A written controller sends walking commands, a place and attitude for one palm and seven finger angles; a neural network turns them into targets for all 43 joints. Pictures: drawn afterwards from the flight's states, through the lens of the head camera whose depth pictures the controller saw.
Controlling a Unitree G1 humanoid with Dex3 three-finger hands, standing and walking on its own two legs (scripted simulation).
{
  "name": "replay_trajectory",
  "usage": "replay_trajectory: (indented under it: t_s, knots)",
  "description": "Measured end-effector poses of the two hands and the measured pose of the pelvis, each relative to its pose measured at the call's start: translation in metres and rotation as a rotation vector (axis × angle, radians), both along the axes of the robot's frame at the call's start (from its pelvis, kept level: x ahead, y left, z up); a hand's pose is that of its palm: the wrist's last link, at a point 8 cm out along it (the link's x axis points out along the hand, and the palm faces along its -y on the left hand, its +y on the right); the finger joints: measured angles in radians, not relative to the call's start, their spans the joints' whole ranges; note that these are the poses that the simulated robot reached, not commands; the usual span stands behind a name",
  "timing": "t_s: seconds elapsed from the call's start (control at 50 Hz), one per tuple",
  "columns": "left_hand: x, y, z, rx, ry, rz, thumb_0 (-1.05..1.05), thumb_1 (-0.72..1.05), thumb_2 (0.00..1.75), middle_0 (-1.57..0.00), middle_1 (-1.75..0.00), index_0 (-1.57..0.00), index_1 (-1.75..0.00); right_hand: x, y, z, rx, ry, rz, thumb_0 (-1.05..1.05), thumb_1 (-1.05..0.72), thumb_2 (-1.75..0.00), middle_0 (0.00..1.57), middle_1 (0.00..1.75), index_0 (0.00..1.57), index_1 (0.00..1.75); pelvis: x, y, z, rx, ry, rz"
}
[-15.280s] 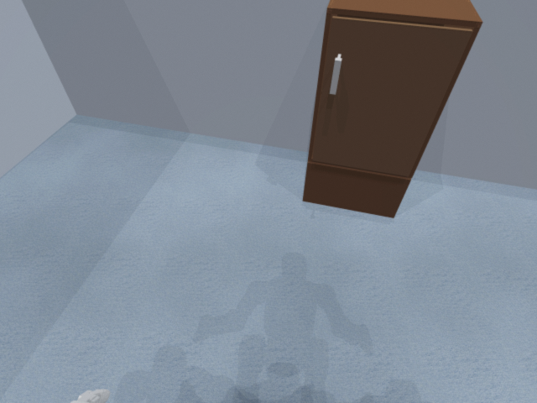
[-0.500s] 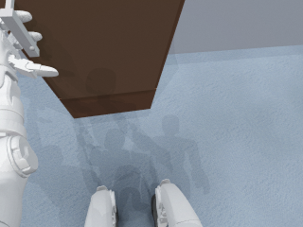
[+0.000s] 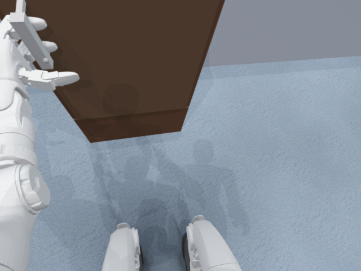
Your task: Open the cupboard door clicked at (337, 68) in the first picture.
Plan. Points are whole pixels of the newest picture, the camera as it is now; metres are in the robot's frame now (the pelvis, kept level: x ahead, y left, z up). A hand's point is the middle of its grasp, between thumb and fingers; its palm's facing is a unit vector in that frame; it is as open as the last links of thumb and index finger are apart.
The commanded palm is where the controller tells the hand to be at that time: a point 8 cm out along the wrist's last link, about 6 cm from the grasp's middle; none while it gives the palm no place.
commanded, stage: close the thumb around the handle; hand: left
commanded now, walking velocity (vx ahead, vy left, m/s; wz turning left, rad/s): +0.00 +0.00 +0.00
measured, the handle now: (34, 36) +0.59 +0.24 +0.06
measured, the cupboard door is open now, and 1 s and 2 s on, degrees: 0 12 44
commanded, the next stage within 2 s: pull the door open along its arc in 0.46 s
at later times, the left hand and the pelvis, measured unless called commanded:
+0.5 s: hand (47, 59) +0.54 +0.22 +0.06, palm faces +0.09 -1.00 -0.02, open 5.8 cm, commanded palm +0.52 +0.25 +0.06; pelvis +0.00 -0.01 +0.00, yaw +0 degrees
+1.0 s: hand (55, 93) +0.46 +0.20 +0.06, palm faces +0.05 -1.00 -0.02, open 6.0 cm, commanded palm +0.41 +0.24 +0.06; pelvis +0.02 +0.00 +0.02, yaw +0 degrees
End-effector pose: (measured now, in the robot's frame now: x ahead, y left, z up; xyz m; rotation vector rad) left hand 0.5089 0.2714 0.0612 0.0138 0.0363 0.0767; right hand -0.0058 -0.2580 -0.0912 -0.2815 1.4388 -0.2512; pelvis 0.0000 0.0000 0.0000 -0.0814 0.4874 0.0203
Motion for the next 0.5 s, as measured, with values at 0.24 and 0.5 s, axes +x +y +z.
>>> replay_trajectory:
  t_s: [0.24,0.5]
  knots:
    - [0.0,-0.002,0.001,0.013,0.004,0.012,0.0,0.37,0.68,-0.36,-1.29,-0.36,-1.29,0.004,0.002,-0.001,0.011,-0.002,0.005,0.0,-0.9,-0.9,0.2,0.3,0.21,0.3,0.003,-0.001,0.002,0.003,-0.004,0.002]
    - [0.002,-0.002,0.0,0.004,-0.004,0.01,0.01,0.71,0.82,-0.37,-1.33,-0.36,-1.34,0.009,-0.007,-0.001,-0.003,0.004,0.013,0.0,-0.9,-0.9,0.2,0.3,0.21,0.3,0.005,-0.005,0.001,0.004,0.002,0.005]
